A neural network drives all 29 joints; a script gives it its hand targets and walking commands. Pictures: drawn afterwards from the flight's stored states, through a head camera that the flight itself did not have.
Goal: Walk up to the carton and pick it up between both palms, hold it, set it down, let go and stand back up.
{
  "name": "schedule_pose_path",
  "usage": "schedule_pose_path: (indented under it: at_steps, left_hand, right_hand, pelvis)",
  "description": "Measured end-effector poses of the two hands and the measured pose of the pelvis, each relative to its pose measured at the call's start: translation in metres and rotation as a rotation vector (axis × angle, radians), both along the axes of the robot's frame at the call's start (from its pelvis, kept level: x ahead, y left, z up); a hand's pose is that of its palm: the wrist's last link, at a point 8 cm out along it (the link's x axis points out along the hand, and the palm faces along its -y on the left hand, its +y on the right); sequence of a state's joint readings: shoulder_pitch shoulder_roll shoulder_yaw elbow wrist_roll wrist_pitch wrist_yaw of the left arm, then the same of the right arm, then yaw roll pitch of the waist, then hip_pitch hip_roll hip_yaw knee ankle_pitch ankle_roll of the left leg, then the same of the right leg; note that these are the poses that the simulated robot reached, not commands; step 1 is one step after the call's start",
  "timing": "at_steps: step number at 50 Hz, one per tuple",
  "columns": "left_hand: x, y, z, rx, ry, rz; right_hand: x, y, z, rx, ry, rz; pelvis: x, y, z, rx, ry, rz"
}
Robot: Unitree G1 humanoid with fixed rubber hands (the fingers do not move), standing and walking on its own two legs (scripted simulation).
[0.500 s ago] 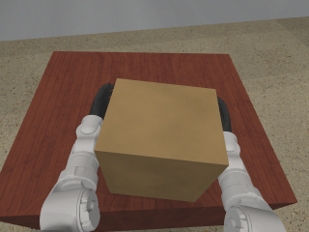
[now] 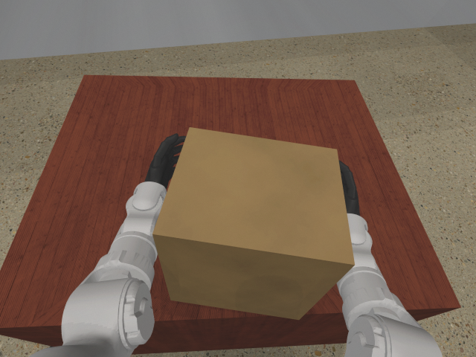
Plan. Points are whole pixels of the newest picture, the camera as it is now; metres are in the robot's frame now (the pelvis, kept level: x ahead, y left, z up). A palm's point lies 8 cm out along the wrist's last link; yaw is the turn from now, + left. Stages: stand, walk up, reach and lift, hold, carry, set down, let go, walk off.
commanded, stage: set down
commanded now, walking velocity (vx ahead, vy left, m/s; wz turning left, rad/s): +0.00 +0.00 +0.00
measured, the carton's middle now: (247, 230) +0.33 -0.01 +0.00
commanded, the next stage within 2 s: none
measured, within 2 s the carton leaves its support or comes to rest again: rests again in 0.26 s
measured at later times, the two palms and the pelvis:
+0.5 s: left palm (159, 180) +0.41 +0.15 +0.03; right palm (343, 206) +0.37 -0.18 +0.02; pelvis +0.00 +0.00 +0.00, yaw +0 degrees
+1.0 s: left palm (158, 184) +0.41 +0.16 +0.02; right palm (343, 207) +0.37 -0.18 +0.02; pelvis +0.00 +0.00 +0.00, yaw +0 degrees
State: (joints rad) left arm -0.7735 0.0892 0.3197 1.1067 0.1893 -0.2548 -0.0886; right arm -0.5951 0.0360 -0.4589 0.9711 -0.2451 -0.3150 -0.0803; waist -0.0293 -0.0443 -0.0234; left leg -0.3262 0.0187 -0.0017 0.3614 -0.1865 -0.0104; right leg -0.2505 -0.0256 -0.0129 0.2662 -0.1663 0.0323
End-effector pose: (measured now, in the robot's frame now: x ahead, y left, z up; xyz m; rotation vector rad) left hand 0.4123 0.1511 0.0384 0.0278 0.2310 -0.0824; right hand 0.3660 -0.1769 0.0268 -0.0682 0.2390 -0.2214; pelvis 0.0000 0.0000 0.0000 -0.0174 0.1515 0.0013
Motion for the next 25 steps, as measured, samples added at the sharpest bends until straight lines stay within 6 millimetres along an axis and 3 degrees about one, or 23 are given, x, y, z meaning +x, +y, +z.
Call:
schedule_pose_path:
  at_steps: [25]
  left_hand:
    - [0.0006, 0.0021, -0.0096, 0.006, -0.031, 0.005]
  right_hand:
    - [0.0044, 0.0012, -0.0043, -0.009, -0.037, 0.007]
  pelvis:
    - [0.0023, 0.0015, -0.001, -0.002, 0.046, 0.0]
